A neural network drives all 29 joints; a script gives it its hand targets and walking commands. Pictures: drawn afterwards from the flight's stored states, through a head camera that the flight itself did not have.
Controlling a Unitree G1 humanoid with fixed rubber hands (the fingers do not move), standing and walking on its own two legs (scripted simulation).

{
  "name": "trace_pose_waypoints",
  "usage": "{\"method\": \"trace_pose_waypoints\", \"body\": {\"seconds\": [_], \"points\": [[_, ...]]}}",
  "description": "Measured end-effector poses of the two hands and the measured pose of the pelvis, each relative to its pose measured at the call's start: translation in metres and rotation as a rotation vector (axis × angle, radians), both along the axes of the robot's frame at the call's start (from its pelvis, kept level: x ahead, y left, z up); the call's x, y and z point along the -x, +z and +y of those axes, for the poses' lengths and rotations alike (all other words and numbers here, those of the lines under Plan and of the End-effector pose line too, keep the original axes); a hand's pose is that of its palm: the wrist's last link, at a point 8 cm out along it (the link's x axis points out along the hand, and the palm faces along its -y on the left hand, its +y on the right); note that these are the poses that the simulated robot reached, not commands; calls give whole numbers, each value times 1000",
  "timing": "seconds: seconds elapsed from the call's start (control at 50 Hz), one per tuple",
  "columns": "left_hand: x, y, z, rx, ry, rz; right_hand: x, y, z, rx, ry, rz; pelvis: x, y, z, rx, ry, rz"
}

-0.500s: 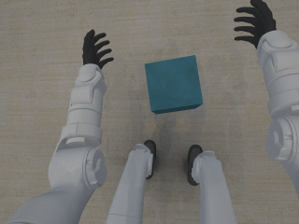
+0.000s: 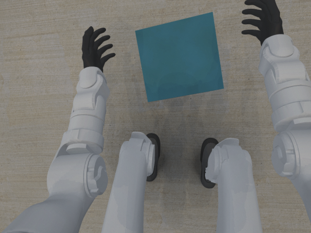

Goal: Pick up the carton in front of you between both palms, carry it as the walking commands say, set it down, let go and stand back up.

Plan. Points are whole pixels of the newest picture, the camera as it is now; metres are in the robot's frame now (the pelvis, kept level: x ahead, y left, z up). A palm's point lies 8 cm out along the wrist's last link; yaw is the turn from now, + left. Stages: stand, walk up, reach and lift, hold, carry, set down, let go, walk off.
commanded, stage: reach and lift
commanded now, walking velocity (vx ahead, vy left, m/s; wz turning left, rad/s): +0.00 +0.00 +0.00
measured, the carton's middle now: (179, 66) +0.49 +0.01 -0.38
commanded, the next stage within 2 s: none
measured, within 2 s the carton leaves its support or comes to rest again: leaves its support in 1.26 s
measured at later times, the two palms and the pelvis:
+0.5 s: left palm (116, 69) +0.48 +0.20 -0.31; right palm (239, 51) +0.52 -0.17 -0.32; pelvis -0.04 +0.01 -0.13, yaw +1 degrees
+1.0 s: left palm (127, 66) +0.48 +0.17 -0.30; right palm (229, 48) +0.53 -0.13 -0.31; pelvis -0.03 +0.00 -0.13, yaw +1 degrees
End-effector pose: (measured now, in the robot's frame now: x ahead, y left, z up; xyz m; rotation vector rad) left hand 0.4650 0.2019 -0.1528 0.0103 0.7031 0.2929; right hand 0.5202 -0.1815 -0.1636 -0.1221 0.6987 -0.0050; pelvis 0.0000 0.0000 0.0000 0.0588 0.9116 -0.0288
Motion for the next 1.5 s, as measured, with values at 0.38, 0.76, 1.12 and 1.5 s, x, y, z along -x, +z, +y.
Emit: {"method": "trace_pose_waypoints", "body": {"seconds": [0.38,0.76,1.12,1.5], "points": [[-1,-135,-11,31,-20,63,-2,-126,11,-8,-20,48,41,-115,6,6,10,-224],[-13,-149,-13,34,-10,53,-12,-145,26,-15,28,21,29,-134,4,1,28,-252],[-21,-144,-36,48,-18,54,-14,-142,48,-14,56,45,35,-131,2,-5,19,-249],[-9,-55,-57,95,-14,-44,20,-51,27,-56,-53,-20,28,-118,9,19,-30,-213]]}}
